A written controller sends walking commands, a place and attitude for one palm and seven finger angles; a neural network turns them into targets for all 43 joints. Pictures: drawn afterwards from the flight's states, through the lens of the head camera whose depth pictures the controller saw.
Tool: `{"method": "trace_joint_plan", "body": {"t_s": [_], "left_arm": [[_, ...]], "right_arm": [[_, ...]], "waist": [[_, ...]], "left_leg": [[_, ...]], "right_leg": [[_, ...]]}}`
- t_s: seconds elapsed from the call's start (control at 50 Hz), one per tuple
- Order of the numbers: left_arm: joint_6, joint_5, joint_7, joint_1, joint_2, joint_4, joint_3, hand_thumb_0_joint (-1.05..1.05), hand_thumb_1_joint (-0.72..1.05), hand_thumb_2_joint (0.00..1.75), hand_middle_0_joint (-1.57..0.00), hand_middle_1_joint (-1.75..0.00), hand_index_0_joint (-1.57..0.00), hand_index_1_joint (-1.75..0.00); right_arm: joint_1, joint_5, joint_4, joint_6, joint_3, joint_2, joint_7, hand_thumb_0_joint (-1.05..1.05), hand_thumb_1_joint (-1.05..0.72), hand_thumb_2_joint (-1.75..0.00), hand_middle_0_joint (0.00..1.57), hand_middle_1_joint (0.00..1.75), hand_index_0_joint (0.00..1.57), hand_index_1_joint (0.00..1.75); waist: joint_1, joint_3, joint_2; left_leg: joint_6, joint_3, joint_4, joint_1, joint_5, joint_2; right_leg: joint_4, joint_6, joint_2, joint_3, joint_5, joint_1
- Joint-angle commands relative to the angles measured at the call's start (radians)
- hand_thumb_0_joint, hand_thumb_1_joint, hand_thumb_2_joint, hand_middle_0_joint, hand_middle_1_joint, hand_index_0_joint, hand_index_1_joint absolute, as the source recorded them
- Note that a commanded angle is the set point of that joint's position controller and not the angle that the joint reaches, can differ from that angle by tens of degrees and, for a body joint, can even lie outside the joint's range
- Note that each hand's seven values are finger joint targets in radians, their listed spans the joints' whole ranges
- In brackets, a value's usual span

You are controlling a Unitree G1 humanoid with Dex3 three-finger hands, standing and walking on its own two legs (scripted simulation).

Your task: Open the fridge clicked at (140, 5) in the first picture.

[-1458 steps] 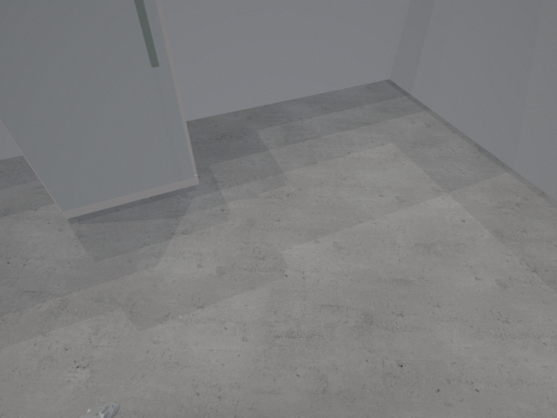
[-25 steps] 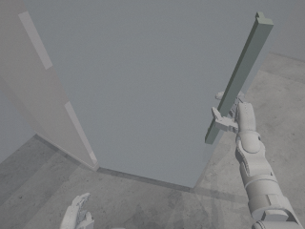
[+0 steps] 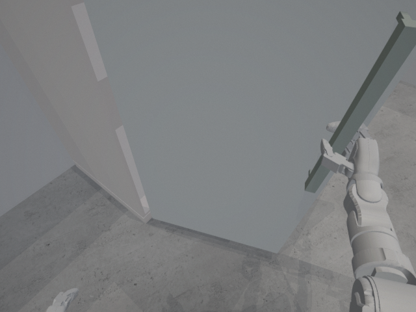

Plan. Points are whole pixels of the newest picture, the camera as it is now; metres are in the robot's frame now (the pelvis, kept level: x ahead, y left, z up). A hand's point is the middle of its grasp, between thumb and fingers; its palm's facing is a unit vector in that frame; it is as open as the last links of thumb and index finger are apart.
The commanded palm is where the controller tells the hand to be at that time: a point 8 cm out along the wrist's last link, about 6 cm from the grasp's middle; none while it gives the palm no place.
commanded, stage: stop walking and hold the door back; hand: right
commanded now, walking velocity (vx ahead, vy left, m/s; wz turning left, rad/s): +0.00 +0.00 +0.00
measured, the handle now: (344, 124) +0.47 -0.20 +0.13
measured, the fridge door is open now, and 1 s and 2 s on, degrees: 68 74 74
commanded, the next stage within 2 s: loosen the grip on the handle in 0.32 s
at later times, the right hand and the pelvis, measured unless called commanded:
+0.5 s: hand (333, 165) +0.40 -0.18 +0.09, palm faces -0.01 +0.97 -0.22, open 6.9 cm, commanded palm +0.35 -0.23 +0.09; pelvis +0.01 -0.03 +0.00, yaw +2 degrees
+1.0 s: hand (332, 184) +0.36 -0.18 +0.08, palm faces +0.06 +0.98 -0.18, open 14.2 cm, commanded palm +0.34 -0.23 +0.08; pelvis -0.02 -0.02 -0.02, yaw +3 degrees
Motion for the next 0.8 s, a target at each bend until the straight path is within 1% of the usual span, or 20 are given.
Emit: {"method": "trace_joint_plan", "body": {"t_s": [0.0, 0.04, 0.08, 0.2, 0.24, 0.28, 0.3, 0.32, 0.38, 0.4, 0.42, 0.44, 0.46, 0.48, 0.5, 0.52, 0.54, 0.64, 0.72, 0.78], "left_arm": [[-0.043, 0.001, -0.005, -0.045, 0.058, -0.145, 0.028, 0.0, 0.9, 0.9, -0.2, -0.3, -0.2, -0.3], [-0.043, -0.007, -0.022, -0.055, 0.076, -0.175, 0.034, 0.0, 0.9, 0.9, -0.2, -0.3, -0.2, -0.3], [-0.051, 0.015, -0.04, -0.085, 0.041, -0.188, 0.024, 0.0, 0.9, 0.9, -0.2, -0.3, -0.2, -0.3], [-0.06, 0.013, -0.047, -0.087, 0.024, -0.189, 0.003, 0.0, 0.9, 0.9, -0.2, -0.3, -0.2, -0.3], [-0.061, 0.01, -0.037, -0.088, 0.019, -0.188, -0.007, 0.0, 0.9, 0.9, -0.2, -0.3, -0.2, -0.3], [-0.058, 0.007, -0.024, -0.099, -0.003, -0.185, -0.022, 0.0, 0.9, 0.9, -0.2, -0.3, -0.2, -0.3], [-0.054, -0.001, -0.018, -0.097, -0.004, -0.177, -0.015, 0.0, 0.9, 0.9, -0.2, -0.3, -0.2, -0.3], [-0.049, -0.005, -0.012, -0.109, 0.002, -0.162, -0.016, 0.0, 0.9, 0.9, -0.2, -0.3, -0.2, -0.3], [-0.046, -0.002, -0.001, -0.119, -0.011, -0.137, -0.031, 0.0, 0.9, 0.9, -0.2, -0.3, -0.2, -0.3], [-0.064, 0.007, -0.04, -0.147, 0.001, -0.216, 0.05, 0.0, 0.9, 0.9, -0.2, -0.3, -0.2, -0.3], [-0.13, 0.039, -0.06, -0.14, 0.028, -0.061, 0.083, 0.0, 0.9, 0.9, -0.2, -0.3, -0.2, -0.3], [-0.143, -0.003, -0.061, -0.028, 0.041, -0.125, 0.053, 0.0, 0.9, 0.9, -0.2, -0.3, -0.2, -0.3], [-0.129, -0.001, -0.075, 0.002, 0.035, -0.133, 0.041, 0.0, 0.9, 0.9, -0.2, -0.3, -0.2, -0.3], [-0.127, 0.002, -0.089, -0.071, 0.029, -0.167, 0.036, 0.0, 0.9, 0.9, -0.2, -0.3, -0.2, -0.3], [-0.123, 0.012, -0.096, -0.074, 0.05, -0.162, 0.04, 0.0, 0.9, 0.9, -0.2, -0.3, -0.2, -0.3], [-0.118, 0.012, -0.107, -0.087, 0.044, -0.183, 0.034, 0.0, 0.9, 0.9, -0.2, -0.3, -0.2, -0.3], [-0.112, 0.011, -0.117, -0.088, 0.038, -0.199, 0.029, 0.0, 0.9, 0.9, -0.2, -0.3, -0.2, -0.3], [-0.078, 0.001, -0.125, -0.079, 0.055, -0.237, 0.034, 0.0, 0.9, 0.9, -0.2, -0.3, -0.2, -0.3], [-0.072, -0.01, -0.1, -0.083, 0.061, -0.236, 0.026, 0.0, 0.9, 0.9, -0.2, -0.3, -0.2, -0.3], [-0.081, -0.017, -0.082, -0.069, 0.064, -0.213, 0.017, 0.0, 0.9, 0.9, -0.2, -0.3, -0.2, -0.3]], "right_arm": [[-0.21, 0.012, -0.329, -0.06, -0.038, -0.243, -0.033, 0.0, -0.9, -0.9, 0.45, 1.4, 0.45, 1.4], [-0.175, 0.024, -0.421, -0.068, 0.021, -0.151, -0.021, 0.0, -0.9, -0.9, 0.45, 1.4, 0.45, 1.4], [-0.093, 0.019, -0.538, -0.07, 0.068, -0.095, -0.014, 0.0, -0.9, -0.9, 0.45, 1.4, 0.45, 1.4], [-0.071, 0.01, -0.725, -0.049, 0.081, -0.106, -0.029, 0.0, -0.9, -0.9, 0.45, 1.4, 0.45, 1.4], [-0.083, 0.012, -0.694, -0.038, 0.06, -0.142, -0.03, 0.0, -0.9, -0.9, 0.45, 1.4, 0.45, 1.4], [-0.136, 0.011, -0.649, -0.029, 0.042, -0.173, -0.043, 0.0, -0.9, -0.9, 0.45, 1.4, 0.45, 1.4], [-0.128, 0.023, -0.594, -0.02, -0.008, -0.213, -0.048, 0.0, -0.9, -0.9, 0.45, 1.4, 0.45, 1.4], [-0.204, 0.027, -0.57, -0.011, 0.053, -0.172, -0.044, 0.0, -0.9, -0.9, 0.45, 1.4, 0.45, 1.4], [-0.197, 0.021, -0.412, -0.008, 0.033, -0.17, -0.045, 0.0, -0.9, -0.9, 0.45, 1.4, 0.45, 1.4], [-0.597, -0.069, -0.665, -0.03, -0.249, -0.548, -0.026, 0.0, -0.9, -0.9, 0.45, 1.4, 0.45, 1.4], [-0.633, -0.085, -0.381, 0.04, -0.238, -0.493, 0.005, 0.0, -0.78, -0.84, 0.45, 1.4, 0.45, 1.4], [-0.327, -0.043, -0.35, 0.06, -0.066, -0.246, 0.024, 0.0, -0.66, -0.78, 0.45, 1.4, 0.45, 1.4], [-0.111, 0.001, -0.359, 0.056, -0.019, -0.072, 0.059, 0.0, -0.54, -0.73, 0.45, 1.4, 0.45, 1.4], [-0.099, 0.059, -0.503, 0.025, 0.026, -0.011, 0.088, 0.0, -0.42, -0.67, 0.45, 1.4, 0.45, 1.4], [-0.045, 0.089, -0.504, 0.01, -0.049, -0.087, 0.089, 0.0, -0.3, -0.61, 0.45, 1.4, 0.45, 1.4], [0.029, 0.092, -0.498, -0.007, -0.041, -0.076, 0.086, 0.0, -0.17, -0.55, 0.45, 1.4, 0.45, 1.4], [0.002, 0.083, -0.543, -0.034, 0.02, -0.029, 0.073, 0.0, -0.05, -0.49, 0.45, 1.4, 0.45, 1.4], [-0.058, -0.003, -0.523, -0.111, 0.044, -0.091, -0.001, 0.0, 0.55, -0.2, 0.42, 1.37, 0.42, 1.37], [-0.206, -0.03, -0.539, -0.123, 0.08, -0.139, -0.029, 0.0, 0.55, -0.2, 0.37, 1.3, 0.37, 1.3], [-0.277, -0.014, -0.491, -0.109, 0.104, -0.131, -0.036, 0.0, 0.55, -0.2, 0.33, 1.25, 0.33, 1.25]], "waist": [[-0.079, -0.273, 0.094], [-0.089, -0.32, -0.143], [-0.083, -0.33, -0.298], [-0.09, -0.391, -0.194], [-0.085, -0.381, -0.094], [-0.071, -0.383, 0.008], [-0.083, -0.364, 0.148], [-0.078, -0.334, 0.22], [-0.099, -0.28, 0.226], [-0.159, -0.227, 0.258], [-0.114, -0.492, 0.001], [-0.071, -0.545, 0.018], [-0.07, -0.541, 0.063], [-0.118, -0.541, -0.089], [-0.133, -0.538, -0.097], [-0.145, -0.488, -0.114], [-0.116, -0.433, -0.024], [-0.085, -0.313, 0.035], [-0.055, -0.301, -0.078], [-0.038, -0.315, -0.062]], "left_leg": [[0.053, -0.006, 0.005, -0.025, 0.332, 0.086], [0.007, 0.023, 0.18, -0.154, -0.039, -0.053], [0.005, -0.015, 0.338, -0.26, -0.252, -0.06], [0.008, 0.016, -0.017, -0.047, -0.001, -0.054], [0.015, -0.024, -0.124, 0.027, 0.149, -0.019], [0.049, -0.108, -0.076, 0.069, 0.424, 0.084], [0.063, -0.155, -0.074, 0.053, 0.466, 0.113], [0.087, -0.193, -0.068, 0.06, 0.545, 0.147], [0.089, -0.178, -0.076, 0.051, 0.563, 0.166], [-0.005, -0.174, -0.142, 0.061, 0.718, 0.078], [0.084, -0.044, 0.101, 0.114, 0.775, -0.002], [0.055, 0.041, 0.128, -0.14, 0.646, -0.07], [0.033, 0.071, 0.129, -0.252, 0.476, -0.1], [0.035, 0.038, 0.058, -0.256, 0.338, -0.076], [0.046, 0.034, 0.028, -0.243, 0.278, -0.072], [0.054, 0.038, 0.017, -0.217, 0.256, -0.074], [0.051, 0.041, 0.015, -0.225, 0.262, -0.079], [0.048, 0.026, 0.036, -0.318, 0.096, -0.083], [0.049, -0.004, 0.027, -0.384, -0.079, -0.078], [0.049, -0.012, 0.012, -0.397, -0.132, -0.079]], "right_leg": [[-0.197, -0.012, -0.01, -0.002, 0.295, 0.246], [-0.234, -0.126, -0.202, 0.256, 0.484, 0.332], [-0.308, -0.199, -0.277, 0.368, 0.499, 0.363], [-0.141, -0.125, -0.173, 0.132, 0.399, 0.301], [-0.103, -0.083, -0.134, 0.102, 0.318, 0.245], [-0.075, -0.035, -0.074, 0.036, 0.219, 0.153], [-0.037, -0.017, -0.038, 0.022, 0.137, 0.124], [-0.009, -0.009, -0.019, 0.031, 0.048, 0.086], [-0.032, -0.021, 0.0, 0.043, -0.077, 0.041], [-0.055, -0.005, 0.049, -0.031, 0.05, -0.003], [-0.293, -0.033, 0.057, 0.01, 0.362, 0.061], [-0.175, -0.031, 0.06, 0.019, 0.601, 0.341], [-0.157, -0.03, 0.036, 0.063, 0.613, 0.407], [-0.126, -0.02, 0.017, 0.067, 0.638, 0.468], [-0.123, -0.01, 0.014, 0.077, 0.556, 0.467], [-0.125, -0.007, 0.02, 0.068, 0.481, 0.412], [-0.122, -0.019, 0.025, 0.058, 0.373, 0.34], [-0.108, -0.044, 0.027, 0.044, 0.076, 0.15], [-0.128, -0.046, 0.034, 0.055, -0.187, 0.121], [-0.133, -0.045, 0.04, 0.068, -0.278, 0.106]]}}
